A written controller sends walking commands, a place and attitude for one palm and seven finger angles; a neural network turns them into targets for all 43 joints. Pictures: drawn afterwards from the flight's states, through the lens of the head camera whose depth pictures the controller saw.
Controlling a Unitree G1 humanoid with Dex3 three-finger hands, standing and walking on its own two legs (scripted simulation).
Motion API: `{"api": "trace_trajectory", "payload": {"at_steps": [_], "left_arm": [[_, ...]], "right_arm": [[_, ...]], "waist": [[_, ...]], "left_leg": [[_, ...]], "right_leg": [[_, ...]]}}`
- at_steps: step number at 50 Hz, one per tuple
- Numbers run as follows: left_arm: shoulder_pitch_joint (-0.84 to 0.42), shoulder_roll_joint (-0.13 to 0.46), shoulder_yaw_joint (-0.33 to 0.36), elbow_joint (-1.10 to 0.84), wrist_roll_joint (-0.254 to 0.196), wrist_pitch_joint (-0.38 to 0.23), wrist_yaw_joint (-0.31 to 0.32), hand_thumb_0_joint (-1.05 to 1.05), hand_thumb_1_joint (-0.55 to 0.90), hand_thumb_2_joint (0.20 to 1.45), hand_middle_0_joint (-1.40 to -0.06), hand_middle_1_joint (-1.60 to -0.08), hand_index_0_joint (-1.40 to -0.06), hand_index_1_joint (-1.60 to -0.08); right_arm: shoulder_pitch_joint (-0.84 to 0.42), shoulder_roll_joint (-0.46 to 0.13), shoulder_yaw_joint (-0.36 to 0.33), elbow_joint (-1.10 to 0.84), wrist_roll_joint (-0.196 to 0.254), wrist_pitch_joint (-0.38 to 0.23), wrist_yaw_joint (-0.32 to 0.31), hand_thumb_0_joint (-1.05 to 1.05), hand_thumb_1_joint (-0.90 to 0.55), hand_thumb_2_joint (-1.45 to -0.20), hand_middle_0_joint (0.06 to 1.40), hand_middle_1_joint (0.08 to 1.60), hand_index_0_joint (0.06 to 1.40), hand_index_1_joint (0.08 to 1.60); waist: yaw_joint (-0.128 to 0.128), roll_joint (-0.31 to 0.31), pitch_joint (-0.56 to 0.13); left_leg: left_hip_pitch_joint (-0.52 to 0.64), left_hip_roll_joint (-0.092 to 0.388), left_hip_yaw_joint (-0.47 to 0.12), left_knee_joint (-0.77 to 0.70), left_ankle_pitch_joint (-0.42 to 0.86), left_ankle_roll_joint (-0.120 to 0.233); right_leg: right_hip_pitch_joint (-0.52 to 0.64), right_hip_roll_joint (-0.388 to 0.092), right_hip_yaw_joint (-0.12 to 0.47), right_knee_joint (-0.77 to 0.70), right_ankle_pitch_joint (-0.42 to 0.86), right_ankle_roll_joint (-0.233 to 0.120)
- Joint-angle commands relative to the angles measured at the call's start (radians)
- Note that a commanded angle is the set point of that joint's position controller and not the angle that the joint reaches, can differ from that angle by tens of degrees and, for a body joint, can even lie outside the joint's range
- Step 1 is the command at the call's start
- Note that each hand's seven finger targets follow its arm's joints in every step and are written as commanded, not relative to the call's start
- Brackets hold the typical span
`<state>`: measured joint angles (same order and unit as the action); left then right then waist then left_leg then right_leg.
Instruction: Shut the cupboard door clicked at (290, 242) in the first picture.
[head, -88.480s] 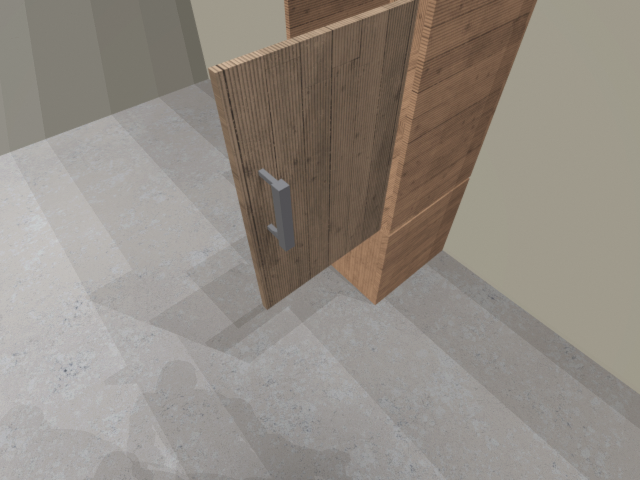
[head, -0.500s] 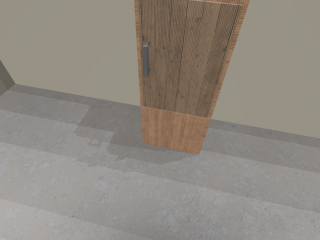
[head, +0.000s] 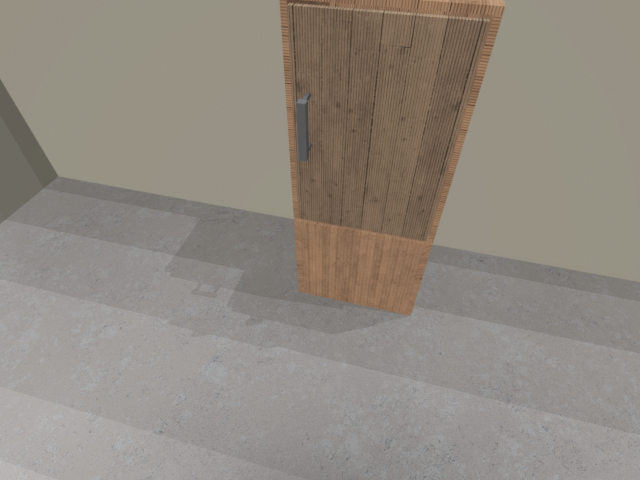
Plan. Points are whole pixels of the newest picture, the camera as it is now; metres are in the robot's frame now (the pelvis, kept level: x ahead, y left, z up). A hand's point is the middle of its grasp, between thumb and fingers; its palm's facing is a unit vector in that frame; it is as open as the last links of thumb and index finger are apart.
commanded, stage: let the arm hang, fingers relaxed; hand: left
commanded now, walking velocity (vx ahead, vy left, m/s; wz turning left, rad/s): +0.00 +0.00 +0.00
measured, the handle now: (305, 127) +0.89 +0.09 -0.01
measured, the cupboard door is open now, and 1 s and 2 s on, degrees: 0 0 0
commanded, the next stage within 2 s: look to check the result in 0.34 s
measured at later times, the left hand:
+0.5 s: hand out of the picture +0.02 +0.16 -0.17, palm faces +0.03 -0.98 -0.19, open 7.3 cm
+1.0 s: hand out of the picture +0.02 +0.16 -0.17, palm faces +0.03 -0.98 -0.20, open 7.4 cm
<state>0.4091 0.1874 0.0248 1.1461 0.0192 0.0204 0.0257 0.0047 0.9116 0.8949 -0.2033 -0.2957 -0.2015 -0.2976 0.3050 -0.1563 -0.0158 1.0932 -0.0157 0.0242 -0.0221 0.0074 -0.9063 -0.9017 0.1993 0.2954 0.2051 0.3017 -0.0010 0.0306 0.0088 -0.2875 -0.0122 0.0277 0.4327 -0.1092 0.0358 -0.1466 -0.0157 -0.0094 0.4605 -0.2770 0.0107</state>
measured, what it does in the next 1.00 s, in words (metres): stands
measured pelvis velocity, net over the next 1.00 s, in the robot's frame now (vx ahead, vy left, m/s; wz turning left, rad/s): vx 0.04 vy -0.02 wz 0.00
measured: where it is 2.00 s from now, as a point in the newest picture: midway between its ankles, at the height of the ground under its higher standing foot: outside the picture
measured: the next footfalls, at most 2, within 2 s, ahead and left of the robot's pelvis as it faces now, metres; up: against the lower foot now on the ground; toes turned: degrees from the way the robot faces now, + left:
none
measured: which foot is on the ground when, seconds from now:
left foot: down 0.00-1.00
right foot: down 0.00-1.00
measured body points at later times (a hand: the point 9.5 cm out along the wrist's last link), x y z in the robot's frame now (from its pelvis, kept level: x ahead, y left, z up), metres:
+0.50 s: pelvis +0.02 -0.02 +0.00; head +0.02 -0.01 +0.45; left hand +0.01 +0.21 -0.16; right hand +0.01 -0.25 -0.16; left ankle +0.08 +0.10 -0.74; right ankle -0.01 -0.13 -0.74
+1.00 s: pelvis +0.04 -0.02 +0.00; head +0.04 -0.02 +0.45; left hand +0.02 +0.21 -0.15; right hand +0.06 -0.26 -0.15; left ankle +0.08 +0.10 -0.74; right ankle -0.01 -0.13 -0.74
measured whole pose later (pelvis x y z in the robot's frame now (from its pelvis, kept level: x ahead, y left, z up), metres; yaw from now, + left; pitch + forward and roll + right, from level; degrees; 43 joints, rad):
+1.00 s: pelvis +0.04 -0.02 +0.00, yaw +0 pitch -2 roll +0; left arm 0.30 0.17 0.01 1.14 0.01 0.00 0.02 0.00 0.91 0.89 -0.20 -0.30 -0.20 -0.30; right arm 0.22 -0.18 0.00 1.11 -0.01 0.00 -0.03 0.01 -0.91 -0.90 0.20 0.30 0.20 0.30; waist 0.00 0.00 0.05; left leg -0.22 0.01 0.02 0.41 -0.15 0.01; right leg -0.06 0.00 -0.01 0.39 -0.29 -0.01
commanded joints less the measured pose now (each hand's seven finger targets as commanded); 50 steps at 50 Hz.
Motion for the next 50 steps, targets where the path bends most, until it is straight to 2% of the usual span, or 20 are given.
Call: {"api": "trace_trajectory", "payload": {"at_steps": [1,5,7,10,15,18,26,35,50], "left_arm": [[0.051,0.101,0.019,-0.04,0.006,-0.016,0.006,0.0,0.9,0.9,-0.2,-0.3,-0.2,-0.3],[0.02,0.1,0.022,-0.054,0.006,-0.016,0.005,0.0,0.9,0.9,-0.2,-0.3,-0.2,-0.3],[0.014,0.1,0.022,-0.057,0.005,-0.016,0.004,0.0,0.9,0.9,-0.2,-0.3,-0.2,-0.3],[-0.013,0.097,0.021,-0.064,0.001,-0.022,0.004,0.0,0.9,0.9,-0.2,-0.3,-0.2,-0.3],[-0.028,0.097,0.023,-0.061,-0.002,-0.024,0.003,0.0,0.9,0.9,-0.2,-0.3,-0.2,-0.3],[-0.036,0.092,0.021,-0.055,-0.003,-0.026,0.004,0.0,0.9,0.9,-0.2,-0.3,-0.2,-0.3],[-0.036,0.094,0.017,-0.045,-0.006,-0.029,0.006,0.0,0.9,0.9,-0.2,-0.3,-0.2,-0.3],[-0.038,0.083,0.014,-0.034,-0.005,-0.026,0.007,0.0,0.9,0.9,-0.2,-0.3,-0.2,-0.3],[-0.047,0.103,0.013,-0.031,-0.006,-0.034,0.008,0.0,0.9,0.9,-0.2,-0.3,-0.2,-0.3]], "right_arm": [[0.046,-0.141,-0.032,-0.033,-0.002,-0.008,-0.008,0.0,-0.9,-0.9,0.2,0.3,0.2,0.3],[0.039,-0.127,-0.029,-0.032,-0.004,-0.011,-0.007,0.0,-0.9,-0.9,0.2,0.3,0.2,0.3],[0.035,-0.118,-0.027,-0.036,-0.005,-0.011,-0.005,0.0,-0.9,-0.9,0.2,0.3,0.2,0.3],[0.036,-0.114,-0.021,-0.035,-0.004,-0.018,-0.006,0.0,-0.9,-0.9,0.2,0.3,0.2,0.3],[0.021,-0.125,-0.017,-0.033,-0.003,-0.029,-0.011,0.0,-0.9,-0.9,0.2,0.3,0.2,0.3],[0.021,-0.122,-0.014,-0.028,-0.002,-0.032,-0.012,0.0,-0.9,-0.9,0.2,0.3,0.2,0.3],[0.01,-0.127,-0.012,-0.018,0.003,-0.029,-0.014,0.0,-0.9,-0.9,0.2,0.3,0.2,0.3],[-0.005,-0.123,-0.011,-0.009,0.002,-0.026,-0.016,0.0,-0.9,-0.9,0.2,0.3,0.2,0.3],[-0.045,-0.148,-0.01,-0.009,0.003,-0.031,-0.016,0.0,-0.9,-0.9,0.2,0.3,0.2,0.3]], "waist": [[-0.007,-0.071,0.137],[-0.009,-0.047,0.147],[-0.007,-0.063,0.14],[-0.013,-0.048,0.126],[-0.004,0.005,0.089],[-0.004,-0.018,0.072],[-0.003,-0.032,0.067],[-0.008,-0.032,0.082],[-0.005,-0.039,0.063]], "left_leg": [[0.046,0.093,-0.129,-0.115,-0.275,0.005],[0.029,0.091,-0.131,-0.119,-0.271,0.001],[0.035,0.082,-0.12,-0.099,-0.246,-0.002],[0.062,0.084,-0.111,-0.089,-0.173,-0.005],[0.063,0.098,-0.123,-0.111,-0.124,-0.004],[0.08,0.099,-0.113,-0.096,-0.059,-0.006],[0.123,0.102,-0.097,-0.071,0.021,-0.007],[0.133,0.105,-0.1,-0.087,-0.015,-0.008],[0.16,0.109,-0.091,-0.075,0.073,-0.007]], "right_leg": [[-0.228,-0.056,0.085,-0.162,-0.211,-0.058],[-0.225,-0.058,0.089,-0.157,-0.196,-0.056],[-0.226,-0.065,0.094,-0.169,-0.207,-0.059],[-0.212,-0.069,0.095,-0.164,-0.146,-0.062],[-0.126,-0.062,0.079,-0.14,-0.03,-0.057],[-0.096,-0.066,0.074,-0.145,0.008,-0.055],[-0.084,-0.072,0.075,-0.166,0.053,-0.056],[-0.086,-0.067,0.072,-0.17,0.039,-0.052],[-0.045,-0.078,0.075,-0.18,0.128,-0.048]]}}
